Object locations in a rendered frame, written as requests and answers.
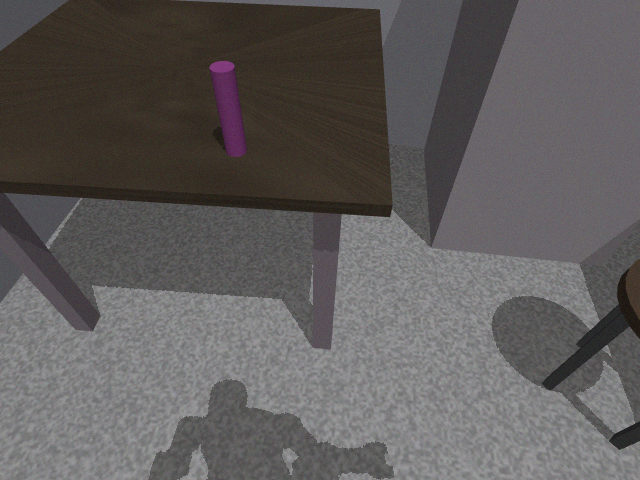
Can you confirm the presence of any stool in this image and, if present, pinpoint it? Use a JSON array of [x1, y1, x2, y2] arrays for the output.
[[542, 259, 640, 450]]

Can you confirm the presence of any can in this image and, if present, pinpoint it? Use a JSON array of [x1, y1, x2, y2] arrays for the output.
[[209, 61, 247, 157]]

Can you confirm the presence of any table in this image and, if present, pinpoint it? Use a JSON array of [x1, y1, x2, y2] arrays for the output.
[[0, 0, 393, 349]]

